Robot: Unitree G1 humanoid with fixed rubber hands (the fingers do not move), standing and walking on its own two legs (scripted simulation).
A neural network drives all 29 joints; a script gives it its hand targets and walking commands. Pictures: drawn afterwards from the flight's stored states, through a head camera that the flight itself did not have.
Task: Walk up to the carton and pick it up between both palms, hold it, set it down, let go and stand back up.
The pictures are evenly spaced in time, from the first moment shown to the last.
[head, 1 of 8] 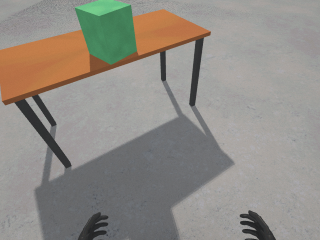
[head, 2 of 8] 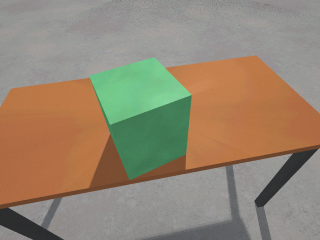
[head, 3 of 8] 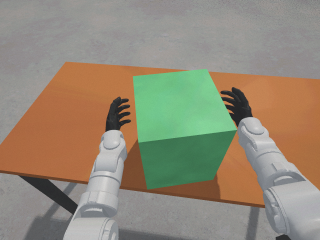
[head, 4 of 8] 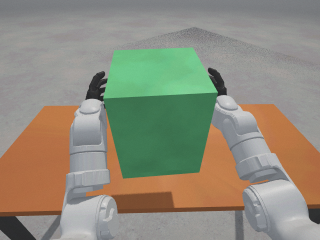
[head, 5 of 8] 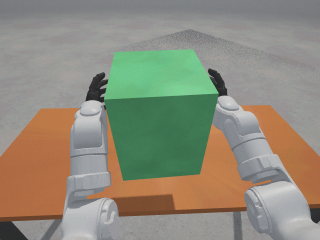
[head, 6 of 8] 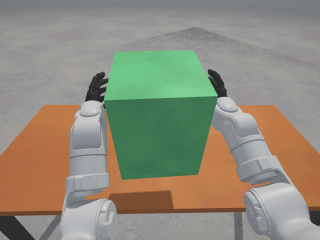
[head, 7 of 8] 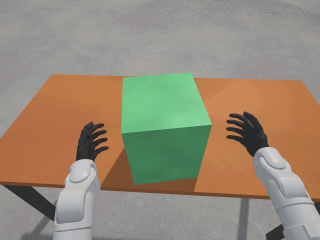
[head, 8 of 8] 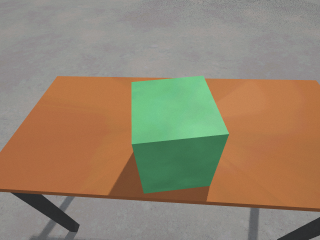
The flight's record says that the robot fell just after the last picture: no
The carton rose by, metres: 0.19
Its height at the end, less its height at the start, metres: +0.00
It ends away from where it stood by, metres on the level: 0.01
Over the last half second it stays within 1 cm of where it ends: yes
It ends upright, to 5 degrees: yes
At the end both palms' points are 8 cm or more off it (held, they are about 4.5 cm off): yes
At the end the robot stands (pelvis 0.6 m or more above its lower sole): yes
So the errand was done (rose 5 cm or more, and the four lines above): yes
